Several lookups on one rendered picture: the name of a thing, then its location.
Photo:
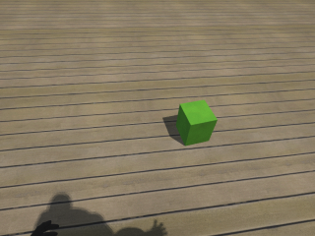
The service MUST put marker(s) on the carton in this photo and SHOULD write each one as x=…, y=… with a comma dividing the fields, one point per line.
x=195, y=122

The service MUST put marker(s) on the robot left hand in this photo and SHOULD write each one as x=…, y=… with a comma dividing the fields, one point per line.
x=44, y=226

